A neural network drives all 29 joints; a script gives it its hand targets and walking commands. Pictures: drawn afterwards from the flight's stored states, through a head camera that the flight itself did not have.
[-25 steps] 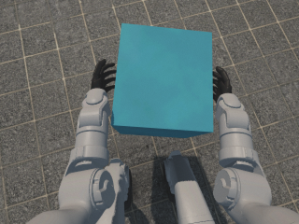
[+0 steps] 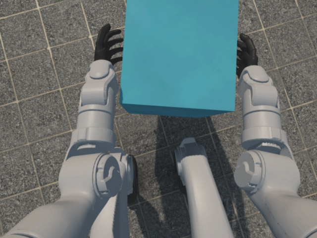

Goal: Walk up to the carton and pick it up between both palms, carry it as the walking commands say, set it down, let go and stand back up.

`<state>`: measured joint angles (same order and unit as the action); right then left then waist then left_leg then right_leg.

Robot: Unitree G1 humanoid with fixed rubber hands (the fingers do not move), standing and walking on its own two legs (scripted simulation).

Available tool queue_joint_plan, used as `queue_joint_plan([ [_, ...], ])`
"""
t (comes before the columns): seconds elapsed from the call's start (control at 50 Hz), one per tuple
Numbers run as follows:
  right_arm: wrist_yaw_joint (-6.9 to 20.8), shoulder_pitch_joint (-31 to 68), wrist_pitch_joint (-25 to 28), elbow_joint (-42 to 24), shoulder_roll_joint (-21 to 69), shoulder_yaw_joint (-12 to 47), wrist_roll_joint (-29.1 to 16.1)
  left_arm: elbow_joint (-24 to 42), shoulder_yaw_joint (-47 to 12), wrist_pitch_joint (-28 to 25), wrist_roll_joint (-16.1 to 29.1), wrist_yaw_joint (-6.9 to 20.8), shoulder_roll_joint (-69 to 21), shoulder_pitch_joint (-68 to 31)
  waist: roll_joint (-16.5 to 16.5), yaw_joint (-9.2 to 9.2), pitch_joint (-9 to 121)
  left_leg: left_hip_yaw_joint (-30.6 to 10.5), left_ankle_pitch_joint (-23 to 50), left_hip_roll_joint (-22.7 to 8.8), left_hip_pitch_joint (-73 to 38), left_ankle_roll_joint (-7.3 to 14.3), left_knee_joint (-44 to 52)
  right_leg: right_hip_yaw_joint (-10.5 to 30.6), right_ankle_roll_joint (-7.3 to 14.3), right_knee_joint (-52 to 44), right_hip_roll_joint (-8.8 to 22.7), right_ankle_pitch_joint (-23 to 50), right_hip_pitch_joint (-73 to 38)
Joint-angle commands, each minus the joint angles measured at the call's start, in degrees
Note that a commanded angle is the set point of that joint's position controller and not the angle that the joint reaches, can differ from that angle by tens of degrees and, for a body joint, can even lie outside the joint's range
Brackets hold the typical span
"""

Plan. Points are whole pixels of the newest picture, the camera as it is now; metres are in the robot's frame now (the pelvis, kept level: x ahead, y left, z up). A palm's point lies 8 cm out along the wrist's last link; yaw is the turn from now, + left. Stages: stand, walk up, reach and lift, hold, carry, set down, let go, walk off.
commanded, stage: set down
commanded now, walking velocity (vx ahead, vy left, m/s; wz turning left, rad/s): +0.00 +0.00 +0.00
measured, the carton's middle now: (172, 64) +0.51 -0.10 -0.17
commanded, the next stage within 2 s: none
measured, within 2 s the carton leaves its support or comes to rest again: rests again in 1.34 s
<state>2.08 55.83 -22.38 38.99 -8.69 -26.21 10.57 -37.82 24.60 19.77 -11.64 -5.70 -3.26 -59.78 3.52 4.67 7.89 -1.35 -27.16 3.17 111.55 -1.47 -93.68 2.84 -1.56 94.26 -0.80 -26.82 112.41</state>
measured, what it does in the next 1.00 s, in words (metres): lowers itself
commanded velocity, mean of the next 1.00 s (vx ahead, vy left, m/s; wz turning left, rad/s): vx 0.00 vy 0.00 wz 0.00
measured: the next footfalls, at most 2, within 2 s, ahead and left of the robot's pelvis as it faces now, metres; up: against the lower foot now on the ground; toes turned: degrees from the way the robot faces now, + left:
none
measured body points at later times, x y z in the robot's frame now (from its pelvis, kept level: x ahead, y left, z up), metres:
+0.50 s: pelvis -0.01 -0.01 -0.06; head +0.32 -0.05 +0.25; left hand +0.54 +0.06 -0.18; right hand +0.49 -0.27 -0.19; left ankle +0.10 +0.12 -0.49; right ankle +0.10 -0.13 -0.49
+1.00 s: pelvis -0.02 -0.01 -0.12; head +0.36 -0.06 +0.10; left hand +0.57 +0.06 -0.28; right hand +0.51 -0.27 -0.30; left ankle +0.10 +0.12 -0.49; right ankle +0.10 -0.13 -0.49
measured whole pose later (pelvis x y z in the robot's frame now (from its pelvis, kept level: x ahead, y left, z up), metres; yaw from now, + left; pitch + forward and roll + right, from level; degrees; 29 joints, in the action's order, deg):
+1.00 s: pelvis -0.02 -0.01 -0.12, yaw +0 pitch +33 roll +2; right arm -3.7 83.9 -19.2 47.4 -23.1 -13.1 -5.4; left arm -43.4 17.5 17.1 1.3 -9.9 10.3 -86.0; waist 3.5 5.1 -30.1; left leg -1.4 -31.8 4.5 119.8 -3.5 -118.6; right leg 3.2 -1.7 119.4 -2.7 -30.5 121.7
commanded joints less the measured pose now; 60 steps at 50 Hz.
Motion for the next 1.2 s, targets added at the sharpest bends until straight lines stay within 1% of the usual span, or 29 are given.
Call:
queue_joint_plan([
  [0.0, 15.5, 46.9, 3.7, -10.1, 50.3, 29.9, -12.7, -0.2, -28.2, -1.7, 10.0, 13.2, -49.8, -36.3, -6.0, 3.57, 67.4, 6.0, 6.8, 8.7, -26.5, 0.4, 4.7, -8.3, -1.0, -7.2, -6.7, 13.3, -38.5],
  [0.04, 14.9, 46.6, 3.8, -9.4, 49.6, 29.5, -12.6, -2.5, -28.9, -1.0, 9.3, 13.4, -52.2, -36.2, -0.1, 3.53, 67.9, 6.2, 9.9, 8.2, -29.6, -0.2, 4.3, -7.6, -0.8, -6.6, -6.6, 15.6, -36.1],
  [0.06, 14.6, 45.1, 3.0, -6.6, 48.8, 28.0, -11.6, -3.2, -28.1, -0.6, 8.9, 13.4, -49.9, -35.6, -3.4, 4.36, 66.3, 5.1, 9.6, 7.9, -28.1, 0.2, 3.7, -8.2, -0.9, -5.6, -6.8, 15.3, -34.0],
  [0.08, 14.7, 48.2, 3.6, -9.9, 49.8, 29.4, -13.3, -2.4, -27.9, -0.7, 9.1, 13.4, -49.0, -35.6, -1.4, 2.02, 66.8, 6.2, 11.4, 8.3, -28.8, 0.1, 2.9, -7.2, -1.0, -5.6, -6.6, 15.8, -33.3],
  [0.18, 13.7, 46.3, 3.9, -9.6, 48.1, 30.7, -14.0, 0.4, -30.0, -1.5, 11.9, 13.7, -49.2, -38.2, -4.3, 6.00, 69.7, 5.8, 13.0, 8.3, -24.5, 0.3, 0.1, -7.8, -1.0, -3.8, -6.9, 20.8, -37.4],
  [0.22, 13.5, 48.3, 4.2, -8.1, 48.1, 29.7, -14.0, -2.2, -28.7, -1.2, 10.6, 13.5, -47.2, -38.0, -2.5, 3.00, 66.4, 5.9, 9.1, 8.5, -22.3, 0.5, 0.1, -8.0, -1.0, -2.2, -6.4, 15.6, -33.2],
  [0.26, 13.8, 47.9, 4.7, -8.3, 47.4, 31.0, -14.5, 0.2, -30.8, -2.0, 11.0, 13.0, -46.7, -40.0, -3.2, 3.96, 68.9, 5.9, 13.6, 7.6, -23.9, -0.1, -1.9, -8.0, -1.1, -1.0, -6.7, 20.2, -32.5],
  [0.28, 13.6, 50.4, 5.0, -10.2, 47.8, 31.6, -16.1, 1.4, -29.6, -2.4, 11.8, 13.1, -45.5, -40.7, -4.2, 2.39, 68.7, 6.7, 14.0, 8.1, -21.6, 0.1, -2.6, -7.7, -1.1, -0.5, -6.7, 20.9, -34.3],
  [0.3, 13.4, 49.4, 5.2, -9.8, 46.5, 32.0, -16.0, 1.3, -31.3, -2.3, 12.2, 13.1, -48.4, -42.1, -1.8, 4.34, 67.9, 6.1, 13.6, 7.5, -20.6, -0.2, -3.2, -7.6, -0.7, 0.3, -6.4, 21.4, -33.6],
  [0.34, 12.9, 53.2, 5.4, -9.7, 46.7, 31.1, -15.8, -0.3, -29.2, -2.4, 12.1, 12.7, -46.3, -43.6, -2.8, 3.16, 70.4, 6.7, 11.1, 8.2, -22.0, 0.9, -3.5, -7.6, -1.2, 0.3, -6.2, 18.7, -34.5],
  [0.36, 12.4, 51.5, 5.0, -8.4, 45.5, 31.0, -14.9, -1.1, -28.5, -2.2, 11.8, 12.9, -45.6, -44.1, -2.7, 4.62, 66.9, 7.0, 9.2, 7.9, -21.4, 0.8, -4.0, -6.9, -1.3, -0.8, -6.3, 16.0, -32.5],
  [0.38, 12.4, 55.1, 5.1, -7.7, 44.7, 29.8, -15.3, -4.4, -27.7, -1.5, 10.5, 12.7, -44.1, -43.7, -2.6, 2.77, 64.3, 6.9, 6.6, 7.9, -19.1, 1.0, -3.8, -7.6, -1.2, 0.5, -6.0, 12.9, -30.1],
  [0.4, 12.4, 52.7, 4.6, -7.1, 45.6, 29.8, -14.2, -4.4, -27.2, -1.4, 10.4, 13.2, -46.4, -42.3, -2.9, 5.17, 62.8, 7.2, 7.1, 7.6, -17.4, 0.8, -4.4, -6.3, -0.6, -0.6, -6.0, 14.3, -32.1],
  [0.42, 12.4, 52.4, 4.0, -5.5, 47.0, 29.4, -13.9, -5.9, -25.0, -1.4, 10.0, 13.4, -44.5, -41.3, -7.2, 3.18, 62.1, 6.7, 6.5, 7.9, -16.0, 1.6, -4.2, -7.2, -1.2, -0.4, -5.9, 13.9, -32.5],
  [0.44, 12.6, 48.7, 4.1, -4.9, 47.0, 29.7, -14.0, -2.7, -26.1, -1.9, 10.4, 13.6, -44.6, -42.3, -5.7, 4.34, 60.9, 6.9, 6.1, 8.1, -14.1, 1.0, -4.5, -7.6, -1.1, 0.7, -6.2, 14.5, -31.8],
  [0.46, 12.3, 54.1, 5.2, -11.0, 46.0, 30.6, -16.3, -1.3, -28.1, -1.8, 11.1, 13.5, -44.9, -44.1, -2.2, 2.67, 70.6, 8.4, 9.8, 8.3, -19.1, 0.9, -5.6, -7.3, -0.8, 1.8, -6.7, 18.4, -37.0],
  [0.54, 12.3, 57.9, 5.9, -8.7, 45.3, 32.8, -17.9, -2.3, -27.4, -2.8, 11.7, 13.1, -44.3, -45.9, -5.1, 0.42, 65.7, 7.0, 9.8, 8.1, -15.1, 1.2, -8.1, -6.9, -1.0, 3.8, -5.8, 17.7, -31.2],
  [0.56, 12.4, 53.9, 5.7, -5.1, 46.0, 31.8, -16.8, -2.6, -28.2, -3.2, 12.0, 12.9, -42.6, -46.4, -6.7, 2.88, 67.9, 7.0, 11.2, 7.9, -15.3, 1.3, -8.0, -7.9, -1.2, 5.4, -6.3, 21.1, -32.7],
  [0.66, 11.7, 58.4, 6.6, -7.9, 43.4, 33.3, -19.4, 1.2, -30.8, -3.9, 14.3, 12.3, -41.0, -49.0, -3.0, 2.60, 73.6, 8.1, 11.0, 7.9, -19.6, 1.2, -11.6, -7.6, -0.7, 7.5, -5.2, 19.0, -34.2],
  [0.68, 11.6, 59.2, 6.9, -8.0, 43.1, 33.3, -19.4, 0.3, -30.3, -3.8, 14.4, 12.4, -41.4, -50.2, -5.0, 3.31, 71.8, 7.2, 11.8, 7.4, -19.3, 1.4, -12.3, -7.5, -0.9, 7.3, -5.3, 18.8, -33.0],
  [0.74, 11.7, 62.2, 6.8, -6.9, 39.0, 32.6, -19.8, 1.1, -32.6, -3.8, 16.5, 11.8, -40.2, -55.5, -0.5, 5.66, 76.3, 7.0, 10.9, 6.7, -24.9, 1.3, -13.3, -8.5, -0.7, 9.3, -4.5, 17.1, -30.8],
  [0.76, 11.5, 63.6, 7.1, -7.7, 39.5, 33.4, -20.2, 2.9, -33.1, -4.0, 17.3, 11.6, -38.7, -58.6, -3.4, 5.73, 77.9, 7.7, 12.1, 7.2, -24.0, 1.0, -15.3, -8.6, -0.7, 9.8, -4.8, 18.6, -33.7],
  [0.84, 11.2, 67.6, 7.3, -6.4, 36.7, 33.3, -21.9, -1.2, -32.7, -3.2, 18.3, 10.9, -37.2, -58.0, -2.1, 4.44, 80.3, 7.5, 10.8, 6.5, -30.8, 0.3, -16.7, -9.4, -0.1, 12.0, -3.8, 15.7, -34.9],
  [0.88, 10.6, 75.3, 8.0, -17.8, 34.1, 36.6, -25.7, 7.0, -35.4, -3.5, 20.8, 9.8, -36.6, -60.6, -4.0, 4.41, 92.1, 7.1, 20.0, 6.5, -37.6, 0.6, -18.7, -9.7, -0.5, 14.2, -4.6, 25.9, -44.0],
  [0.9, 10.5, 74.7, 7.9, -13.5, 34.4, 36.0, -26.5, 5.7, -35.7, -3.8, 20.4, 9.3, -35.3, -62.4, -1.6, 2.62, 88.6, 6.7, 18.9, 6.2, -36.7, 0.9, -18.1, -9.0, -0.5, 15.8, -4.1, 26.1, -40.9],
  [1.04, 9.8, 73.2, 9.2, -5.0, 32.9, 34.0, -23.3, -10.2, -28.8, -4.6, 18.6, 10.9, -36.7, -58.7, -7.1, 3.12, 65.6, 6.7, 9.1, 5.9, -20.1, 2.0, -19.9, -8.2, -0.8, 16.2, -3.5, 18.1, -34.8],
  [1.12, 9.7, 76.4, 10.6, -6.7, 32.5, 34.0, -24.9, -4.8, -29.8, -6.7, 19.1, 10.6, -32.6, -64.9, -4.0, 1.79, 68.8, 7.7, 13.6, 5.4, -24.4, 1.6, -22.2, -7.3, -1.0, 17.1, -3.8, 21.1, -33.3],
  [1.14, 9.3, 76.3, 10.9, -8.0, 32.9, 34.9, -25.9, -2.1, -31.2, -7.1, 20.7, 10.2, -32.3, -64.7, -4.4, 3.62, 73.4, 7.9, 14.8, 5.4, -27.5, 1.5, -23.1, -7.0, -1.1, 17.5, -3.6, 23.9, -36.5],
  [1.18, 9.4, 76.0, 10.4, -3.2, 33.6, 33.6, -26.0, -5.1, -29.8, -6.8, 20.0, 10.2, -32.0, -65.5, -2.8, 2.13, 65.9, 8.5, 9.9, 5.6, -23.1, 1.9, -22.3, -6.5, -0.8, 16.5, -3.5, 17.7, -33.1],
])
